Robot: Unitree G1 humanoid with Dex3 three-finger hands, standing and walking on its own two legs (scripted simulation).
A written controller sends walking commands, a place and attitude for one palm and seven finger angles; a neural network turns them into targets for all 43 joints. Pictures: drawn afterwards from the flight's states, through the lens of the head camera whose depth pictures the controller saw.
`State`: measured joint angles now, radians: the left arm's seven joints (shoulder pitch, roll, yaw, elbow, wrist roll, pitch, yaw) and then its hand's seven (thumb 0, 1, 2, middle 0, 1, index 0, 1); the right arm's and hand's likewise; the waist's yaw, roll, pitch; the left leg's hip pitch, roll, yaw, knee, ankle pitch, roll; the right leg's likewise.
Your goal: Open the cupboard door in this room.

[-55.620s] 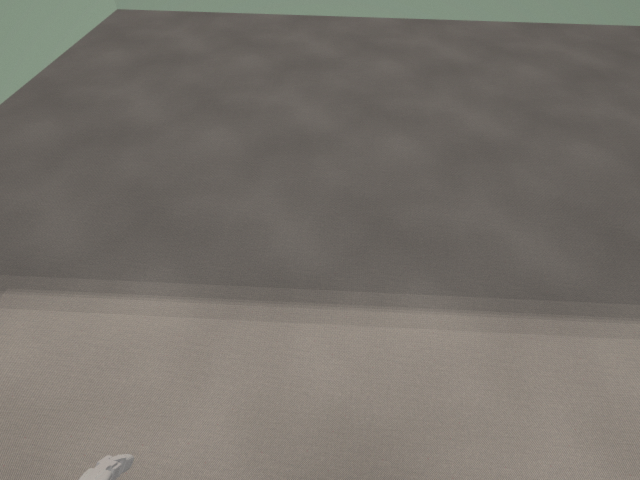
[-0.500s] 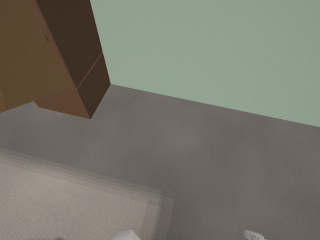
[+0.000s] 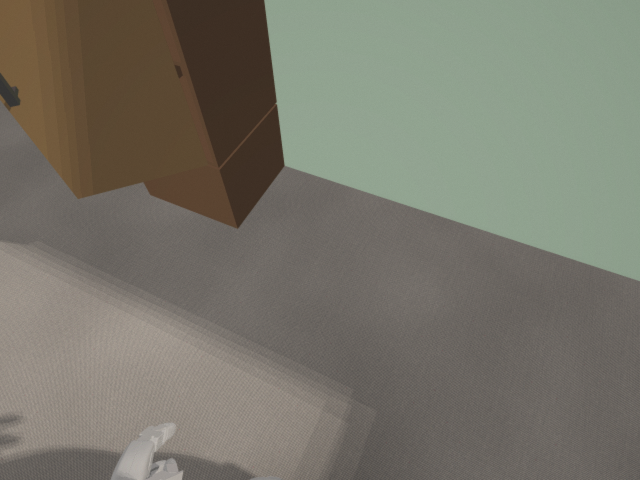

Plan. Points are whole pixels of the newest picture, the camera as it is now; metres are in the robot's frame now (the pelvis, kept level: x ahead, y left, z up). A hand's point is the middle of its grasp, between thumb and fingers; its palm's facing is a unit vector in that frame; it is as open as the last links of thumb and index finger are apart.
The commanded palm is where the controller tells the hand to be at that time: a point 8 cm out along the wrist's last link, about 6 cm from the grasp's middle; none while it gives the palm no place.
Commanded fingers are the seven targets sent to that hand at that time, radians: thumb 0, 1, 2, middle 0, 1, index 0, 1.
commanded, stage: turn to face it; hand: left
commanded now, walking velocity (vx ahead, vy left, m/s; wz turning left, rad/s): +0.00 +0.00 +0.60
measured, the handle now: out of the picture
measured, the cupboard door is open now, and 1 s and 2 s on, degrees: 46 46 46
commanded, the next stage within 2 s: take the last steps up to it in 0.40 s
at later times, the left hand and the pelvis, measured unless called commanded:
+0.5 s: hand out of the picture -0.06 +0.19 -0.18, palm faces +0.34 -0.91 -0.24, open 7.3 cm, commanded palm none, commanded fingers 0.00 0.90 0.90 -0.20 -0.30 -0.20 -0.30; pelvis +0.00 +0.00 -0.01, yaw +17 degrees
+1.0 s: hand out of the picture +0.08 +0.22 -0.15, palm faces +0.38 -0.90 -0.23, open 7.3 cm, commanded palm none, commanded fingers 0.00 0.90 0.90 -0.20 -0.30 -0.20 -0.30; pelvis +0.06 +0.01 +0.00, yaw +23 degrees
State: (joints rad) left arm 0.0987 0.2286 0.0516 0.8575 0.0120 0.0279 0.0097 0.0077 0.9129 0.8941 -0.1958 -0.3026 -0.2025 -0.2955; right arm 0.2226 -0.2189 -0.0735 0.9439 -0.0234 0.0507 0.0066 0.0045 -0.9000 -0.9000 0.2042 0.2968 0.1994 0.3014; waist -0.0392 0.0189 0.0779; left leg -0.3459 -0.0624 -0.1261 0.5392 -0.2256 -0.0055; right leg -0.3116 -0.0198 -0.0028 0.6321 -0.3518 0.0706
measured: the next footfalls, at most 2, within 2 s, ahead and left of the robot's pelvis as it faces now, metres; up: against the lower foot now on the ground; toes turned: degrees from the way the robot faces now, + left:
right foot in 0.02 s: +0.03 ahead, -0.12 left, +0.00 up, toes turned +0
left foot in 0.50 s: +0.00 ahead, +0.11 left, +0.00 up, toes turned +22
